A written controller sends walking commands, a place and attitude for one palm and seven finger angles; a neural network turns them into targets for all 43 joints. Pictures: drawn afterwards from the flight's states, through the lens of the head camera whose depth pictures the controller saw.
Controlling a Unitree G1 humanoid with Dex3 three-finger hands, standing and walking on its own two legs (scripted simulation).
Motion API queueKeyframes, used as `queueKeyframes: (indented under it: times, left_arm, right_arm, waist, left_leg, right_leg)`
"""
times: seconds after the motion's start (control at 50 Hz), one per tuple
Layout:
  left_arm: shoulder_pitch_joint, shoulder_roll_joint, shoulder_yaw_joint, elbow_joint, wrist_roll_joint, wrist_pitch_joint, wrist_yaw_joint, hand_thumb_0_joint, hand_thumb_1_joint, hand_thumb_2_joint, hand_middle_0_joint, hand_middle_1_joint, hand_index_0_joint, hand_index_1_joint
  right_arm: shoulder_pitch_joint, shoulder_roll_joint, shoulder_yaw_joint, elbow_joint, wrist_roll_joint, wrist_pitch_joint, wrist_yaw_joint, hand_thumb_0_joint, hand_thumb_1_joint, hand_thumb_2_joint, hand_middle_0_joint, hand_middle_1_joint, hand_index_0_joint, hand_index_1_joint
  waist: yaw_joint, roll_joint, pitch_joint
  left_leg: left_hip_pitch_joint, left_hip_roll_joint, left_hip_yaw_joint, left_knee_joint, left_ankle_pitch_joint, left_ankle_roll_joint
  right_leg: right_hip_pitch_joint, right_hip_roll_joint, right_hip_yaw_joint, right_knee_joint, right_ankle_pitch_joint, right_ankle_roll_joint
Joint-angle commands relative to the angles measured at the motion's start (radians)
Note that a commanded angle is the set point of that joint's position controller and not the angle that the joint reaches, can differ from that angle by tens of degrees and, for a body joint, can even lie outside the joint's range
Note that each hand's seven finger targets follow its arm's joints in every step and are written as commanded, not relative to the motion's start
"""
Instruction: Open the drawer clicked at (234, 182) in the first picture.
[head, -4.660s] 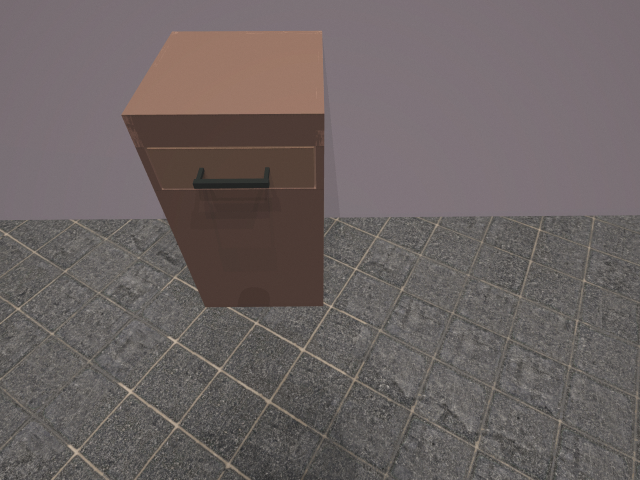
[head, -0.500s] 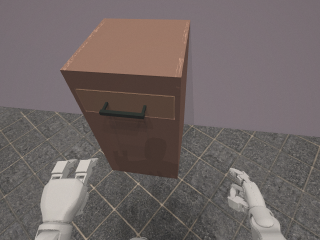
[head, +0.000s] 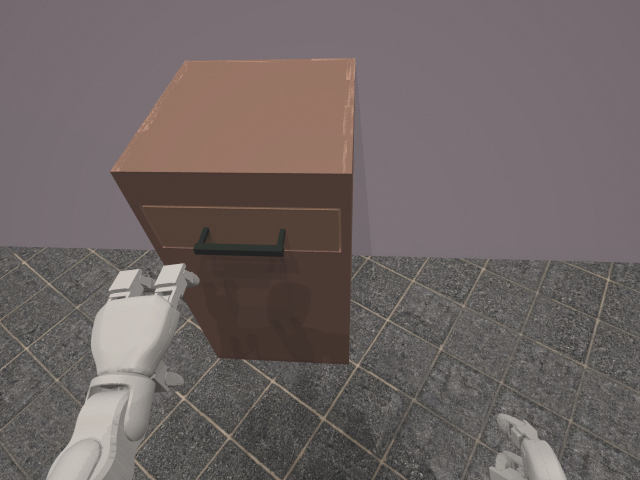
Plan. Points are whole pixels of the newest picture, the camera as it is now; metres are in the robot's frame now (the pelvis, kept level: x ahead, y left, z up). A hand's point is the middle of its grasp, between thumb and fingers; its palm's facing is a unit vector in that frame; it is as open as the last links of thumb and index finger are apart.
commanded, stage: raise the hand with hooked fingers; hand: left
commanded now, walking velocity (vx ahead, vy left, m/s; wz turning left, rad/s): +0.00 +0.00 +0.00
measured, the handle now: (241, 241) +0.55 +0.23 -0.10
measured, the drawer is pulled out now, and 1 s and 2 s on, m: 0.00 0.00 0.00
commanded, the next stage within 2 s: move the hooked fingers above the handle in 0.78 s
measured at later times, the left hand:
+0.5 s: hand (154, 279) +0.31 +0.24 +0.10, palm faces +0.04 -0.08 -1.00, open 13.8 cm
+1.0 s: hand (170, 288) +0.31 +0.23 +0.08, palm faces +0.01 -0.09 -1.00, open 13.9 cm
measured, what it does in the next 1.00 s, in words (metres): stands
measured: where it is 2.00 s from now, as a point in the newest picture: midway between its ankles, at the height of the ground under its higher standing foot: outside the picture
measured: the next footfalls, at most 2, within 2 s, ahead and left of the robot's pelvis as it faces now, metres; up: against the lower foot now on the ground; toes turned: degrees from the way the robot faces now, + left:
none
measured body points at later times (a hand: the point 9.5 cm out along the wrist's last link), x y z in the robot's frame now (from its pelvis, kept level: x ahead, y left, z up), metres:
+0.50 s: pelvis +0.01 -0.01 +0.02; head +0.02 -0.04 +0.47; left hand +0.30 +0.24 +0.15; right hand +0.21 -0.21 -0.09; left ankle -0.01 +0.11 -0.72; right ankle +0.01 -0.12 -0.72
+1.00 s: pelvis +0.01 -0.01 +0.02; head +0.02 -0.05 +0.47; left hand +0.31 +0.23 +0.14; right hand +0.20 -0.23 -0.09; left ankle -0.01 +0.10 -0.72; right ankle +0.01 -0.12 -0.72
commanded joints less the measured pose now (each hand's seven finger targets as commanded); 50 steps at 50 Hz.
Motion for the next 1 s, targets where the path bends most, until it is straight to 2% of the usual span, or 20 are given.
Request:
queueKeyframes:
  times: [0.0, 0.02, 0.08, 0.1, 0.18, 0.22, 0.28, 0.34, 0.36, 0.44, 0.48, 0.54, 0.62, 0.68, 0.72, 0.76, 0.86, 0.88, 0.94, 0.98]
  left_arm:
    - [-0.239, 0.167, 0.074, -0.181, 0.004, 0.039, -0.021, 0.0, -0.43, 0.33, -0.295, -1.155, -0.295, -1.155]
    - [-0.26, 0.181, 0.084, -0.181, 0.0, 0.05, -0.04, 0.0, -0.453, 0.32, -0.297, -1.17, -0.297, -1.17]
    - [-0.311, 0.189, 0.072, -0.161, -0.003, 0.064, -0.092, 0.0, -0.5, 0.3, -0.3, -1.2, -0.3, -1.2]
    - [-0.331, 0.2, 0.08, -0.157, -0.005, 0.065, -0.106, 0.0, -0.5, 0.3, -0.3, -1.2, -0.3, -1.2]
    - [-0.435, 0.22, 0.08, -0.119, -0.009, 0.054, -0.156, 0.0, -0.5, 0.3, -0.3, -1.2, -0.3, -1.2]
    - [-0.488, 0.249, 0.1, -0.118, -0.017, 0.037, -0.175, 0.0, -0.5, 0.3, -0.3, -1.2, -0.3, -1.2]
    - [-0.54, 0.262, 0.099, -0.116, -0.025, 0.012, -0.198, 0.0, -0.5, 0.3, -0.3, -1.2, -0.3, -1.2]
    - [-0.575, 0.275, 0.107, -0.103, -0.042, -0.012, -0.219, 0.0, -0.5, 0.3, -0.3, -1.2, -0.3, -1.2]
    - [-0.585, 0.284, 0.114, -0.101, -0.05, -0.02, -0.225, 0.0, -0.5, 0.3, -0.3, -1.2, -0.3, -1.2]
    - [-0.468, 0.245, 0.106, -0.048, -0.076, -0.037, -0.256, 0.0, -0.5, 0.3, -0.3, -1.2, -0.3, -1.2]
    - [-0.457, 0.252, 0.113, -0.056, -0.081, -0.046, -0.261, 0.0, -0.5, 0.3, -0.3, -1.2, -0.3, -1.2]
    - [-0.476, 0.279, 0.139, -0.108, -0.07, -0.073, -0.243, 0.0, -0.5, 0.3, -0.3, -1.2, -0.3, -1.2]
    - [-0.508, 0.327, 0.196, -0.183, -0.057, -0.108, -0.183, 0.0, -0.5, 0.3, -0.3, -1.2, -0.3, -1.2]
    - [-0.494, 0.306, 0.191, -0.154, -0.059, -0.107, -0.144, 0.0, -0.5, 0.3, -0.3, -1.2, -0.3, -1.2]
    - [-0.495, 0.307, 0.195, -0.121, -0.06, -0.088, -0.132, 0.0, -0.5, 0.3, -0.3, -1.2, -0.3, -1.2]
    - [-0.49, 0.276, 0.157, -0.092, -0.058, -0.062, -0.133, 0.0, -0.5, 0.3, -0.3, -1.2, -0.3, -1.2]
    - [-0.486, 0.261, 0.111, -0.085, -0.068, -0.016, -0.181, 0.0, -0.5, 0.3, -0.3, -1.2, -0.3, -1.2]
    - [-0.485, 0.247, 0.094, -0.057, -0.069, -0.012, -0.192, 0.0, -0.5, 0.3, -0.3, -1.2, -0.3, -1.2]
    - [-0.518, 0.256, 0.1, 0.007, -0.06, -0.028, -0.214, 0.0, -0.5, 0.3, -0.3, -1.2, -0.3, -1.2]
    - [-0.596, 0.256, 0.092, 0.007, -0.047, -0.056, -0.211, 0.0, -0.5, 0.3, -0.3, -1.2, -0.3, -1.2]
  right_arm:
    - [-0.158, -0.075, -0.014, -0.178, 0.017, -0.042, -0.007, 0.0, -0.9, -0.9, 0.2, 0.3, 0.2, 0.3]
    - [-0.161, -0.078, -0.011, -0.18, 0.02, -0.035, -0.009, 0.0, -0.9, -0.9, 0.2, 0.3, 0.2, 0.3]
    - [-0.169, -0.07, 0.003, -0.181, 0.026, -0.025, -0.013, 0.0, -0.9, -0.9, 0.2, 0.3, 0.2, 0.3]
    - [-0.166, -0.069, 0.007, -0.182, 0.026, -0.022, -0.016, 0.0, -0.9, -0.9, 0.2, 0.3, 0.2, 0.3]
    - [-0.17, -0.063, 0.022, -0.175, 0.029, -0.014, -0.023, 0.0, -0.9, -0.9, 0.2, 0.3, 0.2, 0.3]
    - [-0.168, -0.066, 0.024, -0.172, 0.029, -0.013, -0.026, 0.0, -0.9, -0.9, 0.2, 0.3, 0.2, 0.3]
    - [-0.162, -0.062, 0.026, -0.165, 0.029, -0.017, -0.03, 0.0, -0.9, -0.9, 0.2, 0.3, 0.2, 0.3]
    - [-0.158, -0.065, 0.025, -0.16, 0.031, -0.019, -0.032, 0.0, -0.9, -0.9, 0.2, 0.3, 0.2, 0.3]
    - [-0.152, -0.066, 0.023, -0.156, 0.032, -0.019, -0.033, 0.0, -0.9, -0.9, 0.2, 0.3, 0.2, 0.3]
    - [-0.139, -0.073, 0.015, -0.158, 0.037, -0.016, -0.021, 0.0, -0.9, -0.9, 0.2, 0.3, 0.2, 0.3]
    - [-0.142, -0.08, 0.013, -0.163, 0.037, -0.012, -0.018, 0.0, -0.9, -0.9, 0.2, 0.3, 0.2, 0.3]
    - [-0.141, -0.081, 0.009, -0.168, 0.034, -0.016, -0.013, 0.0, -0.9, -0.9, 0.2, 0.3, 0.2, 0.3]
    - [-0.136, -0.082, -0.002, -0.164, 0.029, -0.022, -0.014, 0.0, -0.9, -0.9, 0.2, 0.3, 0.2, 0.3]
    - [-0.129, -0.077, -0.009, -0.149, 0.035, -0.026, -0.015, 0.0, -0.9, -0.9, 0.2, 0.3, 0.2, 0.3]
    - [-0.13, -0.08, -0.01, -0.143, 0.04, -0.025, -0.013, 0.0, -0.9, -0.9, 0.2, 0.3, 0.2, 0.3]
    - [-0.134, -0.079, -0.011, -0.14, 0.045, -0.022, -0.014, 0.0, -0.9, -0.9, 0.2, 0.3, 0.2, 0.3]
    - [-0.147, -0.084, -0.006, -0.151, 0.049, -0.016, -0.017, 0.0, -0.9, -0.9, 0.2, 0.3, 0.2, 0.3]
    - [-0.147, -0.085, -0.002, -0.152, 0.049, -0.015, -0.02, 0.0, -0.9, -0.9, 0.2, 0.3, 0.2, 0.3]
    - [-0.133, -0.087, 0.002, -0.143, 0.046, -0.013, -0.026, 0.0, -0.9, -0.9, 0.2, 0.3, 0.2, 0.3]
    - [-0.125, -0.085, 0.002, -0.139, 0.044, -0.012, -0.03, 0.0, -0.9, -0.9, 0.2, 0.3, 0.2, 0.3]
  waist:
    - [0.015, -0.021, -0.2]
    - [0.017, -0.032, -0.211]
    - [0.019, -0.034, -0.166]
    - [0.023, -0.04, -0.174]
    - [0.014, -0.026, -0.133]
    - [0.009, -0.028, -0.147]
    - [0.011, 0.004, -0.186]
    - [0.005, -0.004, -0.198]
    - [0.005, -0.022, -0.201]
    - [0.016, -0.07, -0.178]
    - [0.019, -0.073, -0.161]
    - [0.029, -0.039, -0.203]
    - [0.033, -0.015, -0.256]
    - [0.028, -0.004, -0.256]
    - [0.024, -0.031, -0.24]
    - [0.019, -0.029, -0.22]
    - [0.013, -0.064, -0.216]
    - [0.008, -0.086, -0.195]
    - [0.001, -0.11, -0.159]
    - [-0.005, -0.089, -0.175]
  left_leg:
    - [0.116, 0.008, -0.04, -0.16, 0.297, -0.003]
    - [0.123, 0.01, -0.043, -0.17, 0.308, -0.004]
    - [0.137, 0.01, -0.037, -0.198, 0.32, -0.005]
    - [0.144, 0.011, -0.037, -0.207, 0.331, -0.004]
    - [0.158, 0.006, -0.031, -0.232, 0.315, -0.004]
    - [0.17, 0.003, -0.026, -0.239, 0.309, -0.001]
    - [0.201, -0.003, -0.027, -0.242, 0.338, -0.001]
    - [0.209, -0.006, -0.027, -0.243, 0.364, 0.0]
    - [0.21, -0.007, -0.026, -0.245, 0.373, 0.002]
    - [0.179, -0.009, -0.017, -0.247, 0.401, 0.002]
    - [0.164, -0.01, -0.011, -0.252, 0.387, 0.003]
    - [0.171, -0.012, -0.015, -0.248, 0.396, 0.003]
    - [0.189, -0.014, -0.021, -0.239, 0.423, 0.002]
    - [0.188, -0.016, -0.011, -0.233, 0.411, 0.005]
    - [0.173, -0.016, -0.01, -0.235, 0.396, 0.004]
    - [0.165, -0.016, -0.002, -0.237, 0.379, 0.005]
    - [0.166, -0.017, 0.003, -0.247, 0.356, 0.01]
    - [0.153, -0.019, 0.004, -0.244, 0.344, 0.011]
    - [0.13, -0.019, 0.005, -0.238, 0.314, 0.012]
    - [0.13, -0.023, 0.005, -0.229, 0.297, 0.013]
  right_leg:
    - [0.131, 0.026, -0.018, -0.123, 0.193, -0.052]
    - [0.151, 0.028, -0.017, -0.128, 0.198, -0.051]
    - [0.174, 0.026, -0.019, -0.155, 0.212, -0.05]
    - [0.192, 0.026, -0.021, -0.16, 0.223, -0.049]
    - [0.21, 0.027, -0.021, -0.198, 0.22, -0.049]
    - [0.231, 0.029, -0.016, -0.216, 0.221, -0.047]
    - [0.258, 0.027, -0.015, -0.226, 0.254, -0.048]
    - [0.274, 0.026, -0.017, -0.235, 0.282, -0.045]
    - [0.282, 0.027, -0.015, -0.24, 0.298, -0.044]
    - [0.3, 0.025, -0.016, -0.243, 0.342, -0.041]
    - [0.298, 0.023, -0.014, -0.247, 0.342, -0.039]
    - [0.308, 0.02, -0.008, -0.239, 0.337, -0.042]
    - [0.316, 0.022, -0.002, -0.229, 0.352, -0.044]
    - [0.296, 0.019, 0.001, -0.228, 0.354, -0.042]
    - [0.293, 0.023, 0.001, -0.233, 0.341, -0.041]
    - [0.278, 0.019, -0.002, -0.233, 0.328, -0.039]
    - [0.297, 0.015, 0.002, -0.244, 0.317, -0.032]
    - [0.287, 0.016, -0.001, -0.244, 0.313, -0.03]
    - [0.256, 0.017, -0.001, -0.246, 0.285, -0.028]
    - [0.236, 0.017, -0.001, -0.24, 0.267, -0.03]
